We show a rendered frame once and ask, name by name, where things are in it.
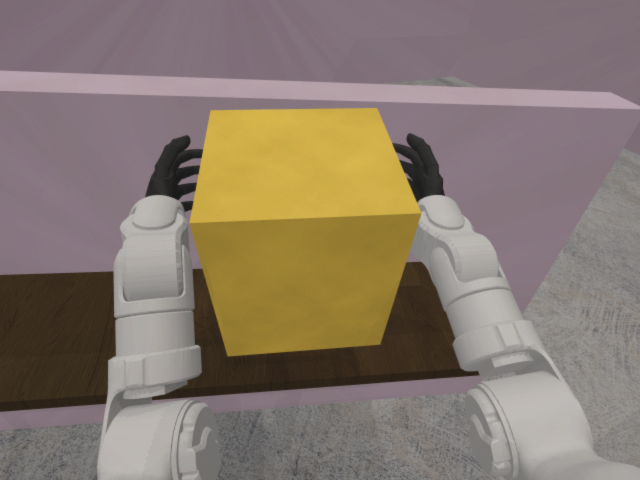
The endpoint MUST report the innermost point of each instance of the right robot forearm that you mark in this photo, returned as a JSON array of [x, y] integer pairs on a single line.
[[491, 335]]

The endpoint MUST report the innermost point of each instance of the robot left upper arm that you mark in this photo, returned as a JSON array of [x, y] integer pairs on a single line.
[[176, 440]]

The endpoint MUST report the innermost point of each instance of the robot right hand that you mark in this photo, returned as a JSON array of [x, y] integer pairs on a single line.
[[424, 171]]

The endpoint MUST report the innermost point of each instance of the table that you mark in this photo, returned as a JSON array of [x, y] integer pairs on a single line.
[[57, 333]]

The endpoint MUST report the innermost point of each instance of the robot right upper arm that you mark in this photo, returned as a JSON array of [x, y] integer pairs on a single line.
[[529, 427]]

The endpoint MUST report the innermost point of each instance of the left robot forearm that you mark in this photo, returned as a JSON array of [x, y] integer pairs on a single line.
[[153, 299]]

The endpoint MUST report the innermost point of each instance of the carton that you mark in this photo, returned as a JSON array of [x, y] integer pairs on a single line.
[[303, 220]]

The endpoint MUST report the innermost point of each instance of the robot left hand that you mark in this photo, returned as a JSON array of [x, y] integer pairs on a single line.
[[167, 174]]

